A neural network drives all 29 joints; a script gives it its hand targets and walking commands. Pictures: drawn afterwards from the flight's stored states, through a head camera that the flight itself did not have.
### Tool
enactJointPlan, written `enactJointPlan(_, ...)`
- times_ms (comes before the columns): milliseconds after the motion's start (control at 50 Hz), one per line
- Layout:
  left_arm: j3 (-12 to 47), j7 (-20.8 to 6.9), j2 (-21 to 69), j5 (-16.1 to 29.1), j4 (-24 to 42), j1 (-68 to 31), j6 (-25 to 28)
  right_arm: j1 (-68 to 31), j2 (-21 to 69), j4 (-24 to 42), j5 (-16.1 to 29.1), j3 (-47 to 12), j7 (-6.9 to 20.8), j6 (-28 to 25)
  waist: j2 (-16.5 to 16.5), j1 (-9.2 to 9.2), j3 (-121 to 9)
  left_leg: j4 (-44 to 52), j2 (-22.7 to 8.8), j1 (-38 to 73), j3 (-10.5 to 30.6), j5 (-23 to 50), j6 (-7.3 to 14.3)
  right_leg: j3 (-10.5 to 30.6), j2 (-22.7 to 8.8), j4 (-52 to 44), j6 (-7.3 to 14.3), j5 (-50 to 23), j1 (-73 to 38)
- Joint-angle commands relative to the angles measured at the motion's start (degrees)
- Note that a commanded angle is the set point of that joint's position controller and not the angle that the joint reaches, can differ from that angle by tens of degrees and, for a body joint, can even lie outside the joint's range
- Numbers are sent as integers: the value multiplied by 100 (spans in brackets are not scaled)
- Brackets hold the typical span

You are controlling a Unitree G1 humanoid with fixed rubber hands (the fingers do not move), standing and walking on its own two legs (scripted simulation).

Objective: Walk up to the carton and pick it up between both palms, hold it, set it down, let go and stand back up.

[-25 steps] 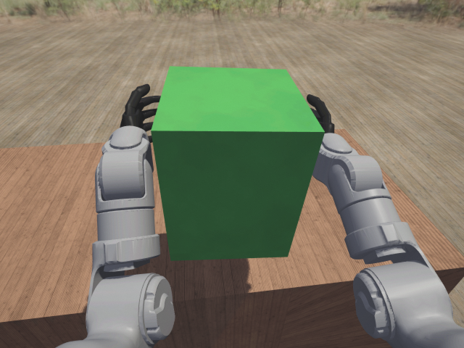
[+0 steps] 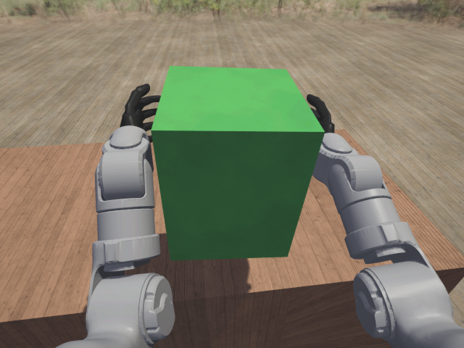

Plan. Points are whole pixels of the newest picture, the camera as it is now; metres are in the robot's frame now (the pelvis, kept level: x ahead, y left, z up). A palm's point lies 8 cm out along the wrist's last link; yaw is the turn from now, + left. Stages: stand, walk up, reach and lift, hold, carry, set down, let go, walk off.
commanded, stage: hold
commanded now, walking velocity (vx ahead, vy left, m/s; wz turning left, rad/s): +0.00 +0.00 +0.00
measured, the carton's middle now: (229, 162) +0.38 +0.01 +0.20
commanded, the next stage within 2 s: set down in 0.12 s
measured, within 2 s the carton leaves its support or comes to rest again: neither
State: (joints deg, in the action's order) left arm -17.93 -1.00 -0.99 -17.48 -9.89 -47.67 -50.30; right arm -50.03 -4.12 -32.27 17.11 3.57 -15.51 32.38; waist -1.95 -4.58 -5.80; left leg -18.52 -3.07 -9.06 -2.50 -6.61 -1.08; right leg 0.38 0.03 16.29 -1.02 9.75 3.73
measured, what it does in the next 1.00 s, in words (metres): stands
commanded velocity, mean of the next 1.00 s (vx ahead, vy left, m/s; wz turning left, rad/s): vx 0.00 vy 0.00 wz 0.00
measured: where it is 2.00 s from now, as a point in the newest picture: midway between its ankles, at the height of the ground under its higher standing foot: outside the picture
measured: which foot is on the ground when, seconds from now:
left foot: down 0.00-1.00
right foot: down 0.00-1.00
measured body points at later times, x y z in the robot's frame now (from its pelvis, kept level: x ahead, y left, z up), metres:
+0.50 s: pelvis +0.00 +0.00 +0.00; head -0.05 +0.04 +0.45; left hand +0.41 +0.16 +0.28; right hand +0.40 -0.13 +0.25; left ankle +0.04 +0.13 -0.75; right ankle -0.01 -0.13 -0.75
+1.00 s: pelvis +0.02 +0.02 +0.00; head -0.01 +0.08 +0.45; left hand +0.43 +0.18 +0.22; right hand +0.41 -0.12 +0.19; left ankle +0.04 +0.13 -0.75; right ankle -0.01 -0.13 -0.75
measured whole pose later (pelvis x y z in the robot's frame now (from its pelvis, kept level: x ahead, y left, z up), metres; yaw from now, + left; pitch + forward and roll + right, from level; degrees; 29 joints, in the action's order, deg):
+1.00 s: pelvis +0.02 +0.02 +0.00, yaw +0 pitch -6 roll -1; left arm -19.4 -7.1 -0.2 -22.7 -17.5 -45.7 -31.0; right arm -41.7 1.6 -40.2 7.8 6.0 -14.1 4.5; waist -8.2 -4.6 1.1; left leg -18.4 -1.6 -4.0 -2.8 -8.7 -0.2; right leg 0.4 -1.5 12.8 -2.4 10.1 -3.0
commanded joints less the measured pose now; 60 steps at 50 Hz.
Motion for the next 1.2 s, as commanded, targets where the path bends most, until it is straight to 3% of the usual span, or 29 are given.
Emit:
enactJointPlan(0, 2602, -820, 3299, 1175, 174, -3388, 264, -5153, 3096, 2145, 1009, -2208, 536, -253, 339, -110, -2151, -70, 497, 1511, 74, 910, 3, -314, 551, -174, -229, -1028, -444)
enactJointPlan(80, 2605, -789, 3303, 1217, 226, -3496, 314, -5317, 3147, 2346, 1063, -2248, 546, -306, 338, -51, -2454, -103, 506, 1590, 70, 925, 18, -311, 551, -152, -247, -1026, -460)
enactJointPlan(100, 2648, -805, 3306, 1209, 184, -3520, 300, -5281, 3116, 2256, 1024, -2214, 537, -289, 422, -136, -2340, -104, 523, 1549, 58, 865, 10, -315, 536, -185, -245, -1054, -447)
enactJointPlan(120, 2413, -808, 3314, 1154, 801, -3435, 404, -5017, 3250, 2115, 852, -2128, 611, -357, 488, -69, -2231, -16, 475, 1599, 123, 1474, -166, -317, 533, 4, -237, -1371, -572)
enactJointPlan(180, 2367, -833, 3295, 1146, 824, -3761, 532, -5136, 3155, 2136, 690, -1986, 668, -547, 525, -85, -2427, -62, 478, 1843, 97, 1527, -229, -348, 524, -59, -243, -1319, -563)
enactJointPlan(260, 1928, -972, 3104, 864, 300, -3742, 878, -5324, 3220, 2046, 202, -1701, 749, -1062, 188, 176, -2421, -4, 538, 1859, -32, 1156, -43, -415, 447, -124, -246, -1149, -704)
enactJointPlan(300, 1301, -1114, 2720, 486, -449, -3844, 1092, -5271, 3193, 1216, -397, -1170, 800, -1317, -65, 230, -1722, 225, 536, 1591, -112, 176, 143, -446, 330, -294, -288, -272, -434)
enactJointPlan(360, 663, -1392, 2400, -56, -1204, -3683, 1393, -4679, 3050, 431, -1010, -493, 945, -1727, -164, 130, -1032, 395, 551, 1483, -275, -510, 319, -434, 229, -407, -291, 385, -331)
enactJointPlan(400, 499, -1538, 2340, -232, -1540, -3450, 1488, -4467, 3000, 184, -1153, -372, 1003, -1973, -151, 162, -917, 442, 562, 1536, -335, -536, 322, -452, 199, -459, -245, 386, -395)
enactJointPlan(460, 557, -1656, 2454, -257, -1716, -3579, 1680, -4384, 3052, 152, -1295, -201, 1008, -2386, 0, 27, -844, 443, 586, 1582, -440, -388, 285, -532, 208, -490, -229, 256, -656)
enactJointPlan(500, 457, -1691, 2417, -312, -1827, -3503, 1782, -4357, 3116, 111, -1375, -282, 999, -2598, -61, 121, -783, 408, 593, 1626, -503, -106, 300, -570, 196, -456, -243, -67, -863)
enactJointPlan(580, 817, -1642, 2571, -192, -1531, -3327, 1986, -4299, 3180, 524, -1343, -575, 946, -3038, 107, 83, -1207, 162, 616, 1943, -545, 881, 184, -667, 242, -300, -279, -1035, -1281)
enactJointPlan(620, 1124, -1573, 2649, -49, -1274, -3230, 2106, -4151, 3282, 715, -1182, -889, 914, -3179, 155, 124, -1620, -52, 601, 2209, -518, 1498, 128, -659, 236, -227, -297, -1536, -1463)
enactJointPlan(680, 1789, -1449, 2929, 231, -793, -2772, 2162, -4109, 3262, 1409, -857, -1449, 841, -3434, 293, 31, -2285, -477, 538, 2687, -407, 2944, -88, -724, 293, -12, -293, -2634, -1788)
enactJointPlan(700, 1923, -1379, 2997, 321, -560, -2711, 2219, -4176, 3355, 1660, -700, -1717, 810, -3499, 271, 73, -2485, -539, 502, 2854, -349, 3282, -128, -734, 334, -2, -311, -2764, -1859)
enactJointPlan(760, 2515, -1214, 3160, 578, -161, -2931, 2262, -4148, 3391, 1967, -569, -2022, 729, -3588, 458, -68, -2642, -673, 474, 2923, -270, 3801, -299, -826, 350, 83, -317, -3030, -1728)
enactJointPlan(860, 2445, -1192, 3064, 495, -463, -2512, 2144, -3766, 3186, 1772, -636, -1942, 646, -3406, 253, -5, -1974, -467, 471, 2648, -251, 3189, -221, -773, 318, -156, -307, -2657, -1617)
enactJointPlan(920, 2358, -1234, 3067, 387, -595, -2480, 2118, -3531, 3125, 1461, -694, -1715, 634, -3341, 428, -59, -1691, -381, 493, 2577, -258, 2929, -240, -792, 310, -249, -294, -2398, -1519)
enactJointPlan(940, 2176, -1256, 2958, 264, -775, -2419, 2116, -3595, 3123, 1422, -768, -1642, 638, -3350, 472, 58, -1539, -321, 517, 2462, -344, 2679, -214, -784, 289, -290, -302, -2282, -1477)
enactJointPlan(960, 2141, -1298, 2956, 256, -816, -2483, 2109, -3458, 3036, 1240, -867, -1494, 639, -3329, 426, -38, -1440, -292, 502, 2465, -347, 2600, -207, -811, 295, -299, -300, -2174, -1446)
enactJointPlan(980, 2042, -1346, 2906, 225, -974, -2578, 2132, -3462, 3098, 1116, -935, -1416, 630, -3305, 374, -20, -1372, -222, 532, 2314, -385, 2320, -170, -777, 254, -305, -315, -2134, -1497)
enactJointPlan(1020, 1662, -1460, 2756, 14, -1360, -2510, 2125, -3244, 3026, 692, -1169, -1058, 649, -3276, 347, -13, -845, -10, 570, 1992, -484, 1540, -91, -771, 229, -409, -307, -1561, -1369)
enactJointPlan(1160, 1458, -1571, 2812, 194, -1937, -3277, 2492, -3851, 3199, 724, -1535, -646, 785, -3512, 290, 81, -826, 362, 532, 1508, -552, 260, 45, -794, 227, -510, -207, -241, -1147)
enactJointPlan(1180, 1371, -1551, 2774, 156, -2010, -3412, 2585, -3918, 3287, 649, -1569, -620, 829, -3530, 323, 174, -874, 388, 538, 1477, -569, 113, 88, -769, 203, -523, -191, -146, -1110)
